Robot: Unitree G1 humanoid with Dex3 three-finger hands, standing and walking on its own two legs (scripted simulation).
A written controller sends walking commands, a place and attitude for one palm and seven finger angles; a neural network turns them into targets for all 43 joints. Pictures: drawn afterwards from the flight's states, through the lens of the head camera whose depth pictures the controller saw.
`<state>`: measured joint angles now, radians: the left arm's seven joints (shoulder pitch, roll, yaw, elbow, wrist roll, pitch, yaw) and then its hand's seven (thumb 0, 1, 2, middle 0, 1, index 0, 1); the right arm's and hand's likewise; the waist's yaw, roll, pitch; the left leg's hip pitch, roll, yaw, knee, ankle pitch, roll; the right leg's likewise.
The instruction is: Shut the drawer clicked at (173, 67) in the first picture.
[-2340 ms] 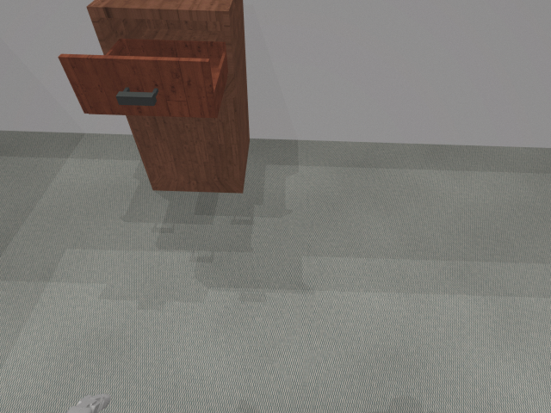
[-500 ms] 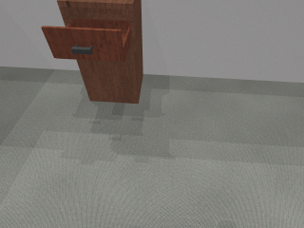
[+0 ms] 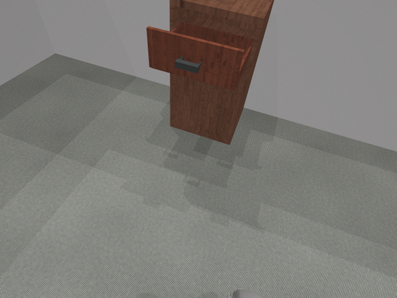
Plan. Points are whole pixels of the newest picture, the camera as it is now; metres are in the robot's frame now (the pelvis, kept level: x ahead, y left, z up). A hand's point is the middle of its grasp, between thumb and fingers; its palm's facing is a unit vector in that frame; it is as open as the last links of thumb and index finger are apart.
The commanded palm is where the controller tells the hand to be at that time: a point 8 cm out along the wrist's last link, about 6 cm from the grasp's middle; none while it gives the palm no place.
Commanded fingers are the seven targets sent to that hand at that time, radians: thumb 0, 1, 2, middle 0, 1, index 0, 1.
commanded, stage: walk to a spot facing it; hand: left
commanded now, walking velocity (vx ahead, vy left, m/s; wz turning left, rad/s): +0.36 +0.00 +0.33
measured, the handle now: (189, 63) +1.00 +0.07 -0.05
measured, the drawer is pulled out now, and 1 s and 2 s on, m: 0.29 0.29 0.29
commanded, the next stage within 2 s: turn to face it in 0.84 s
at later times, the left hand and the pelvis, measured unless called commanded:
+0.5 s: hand (150, 244) +0.28 +0.12 -0.16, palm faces +0.24 -0.95 -0.22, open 7.4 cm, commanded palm none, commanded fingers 0.00 0.90 0.90 -0.20 -0.30 -0.20 -0.30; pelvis +0.21 -0.08 -0.02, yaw +14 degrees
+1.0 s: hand (136, 267) +0.23 +0.15 -0.20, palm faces +0.55 -0.80 -0.22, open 7.4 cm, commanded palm none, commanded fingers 0.00 0.90 0.90 -0.20 -0.30 -0.20 -0.30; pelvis +0.34 -0.01 -0.03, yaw +29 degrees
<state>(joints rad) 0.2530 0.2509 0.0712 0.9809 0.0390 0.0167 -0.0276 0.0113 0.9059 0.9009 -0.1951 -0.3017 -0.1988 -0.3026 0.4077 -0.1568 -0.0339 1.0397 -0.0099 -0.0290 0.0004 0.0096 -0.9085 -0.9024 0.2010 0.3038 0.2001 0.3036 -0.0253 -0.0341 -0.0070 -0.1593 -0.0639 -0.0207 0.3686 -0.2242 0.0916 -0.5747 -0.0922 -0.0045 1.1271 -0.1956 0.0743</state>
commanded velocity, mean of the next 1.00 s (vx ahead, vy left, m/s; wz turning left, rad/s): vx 0.17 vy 0.00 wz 0.42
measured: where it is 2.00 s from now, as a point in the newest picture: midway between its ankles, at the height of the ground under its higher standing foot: (191, 271)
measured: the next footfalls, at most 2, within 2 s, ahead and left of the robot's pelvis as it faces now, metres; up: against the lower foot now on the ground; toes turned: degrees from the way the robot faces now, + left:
right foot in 0.36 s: +0.31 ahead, -0.16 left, +0.00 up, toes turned +4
left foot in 0.88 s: +0.42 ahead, +0.09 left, +0.00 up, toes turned +34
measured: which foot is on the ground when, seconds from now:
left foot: down 0.00-0.36, up 0.38-0.86, down 0.88-1.00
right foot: up 0.00-0.34, down 0.36-0.88, up 0.90-1.00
